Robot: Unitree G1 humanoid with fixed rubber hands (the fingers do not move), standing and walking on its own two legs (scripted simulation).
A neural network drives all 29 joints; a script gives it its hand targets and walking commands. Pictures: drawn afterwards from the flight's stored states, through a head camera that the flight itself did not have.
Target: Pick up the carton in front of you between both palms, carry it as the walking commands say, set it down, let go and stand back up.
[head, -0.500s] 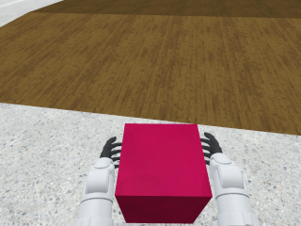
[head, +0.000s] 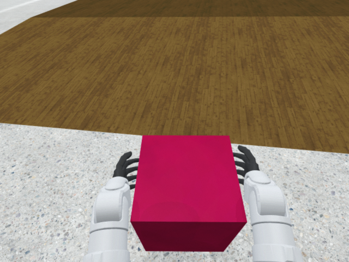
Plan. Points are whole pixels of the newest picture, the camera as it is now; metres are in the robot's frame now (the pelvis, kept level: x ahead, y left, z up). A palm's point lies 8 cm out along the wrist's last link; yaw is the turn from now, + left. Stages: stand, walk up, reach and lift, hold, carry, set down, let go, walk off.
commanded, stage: carry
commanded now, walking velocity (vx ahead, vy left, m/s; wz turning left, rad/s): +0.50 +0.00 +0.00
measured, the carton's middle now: (185, 196) +0.29 +0.01 +0.00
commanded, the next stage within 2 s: none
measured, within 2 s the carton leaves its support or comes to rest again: neither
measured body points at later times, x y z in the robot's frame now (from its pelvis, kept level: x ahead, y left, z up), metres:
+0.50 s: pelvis +0.23 -0.03 -0.01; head +0.22 -0.03 +0.44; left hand +0.51 +0.12 +0.08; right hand +0.51 -0.18 +0.08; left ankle +0.08 +0.09 -0.69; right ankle +0.23 -0.10 -0.74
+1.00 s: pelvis +0.56 +0.02 +0.01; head +0.58 +0.02 +0.45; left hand +0.84 +0.15 +0.05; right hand +0.82 -0.15 +0.06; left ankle +0.59 +0.08 -0.74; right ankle +0.45 -0.10 -0.65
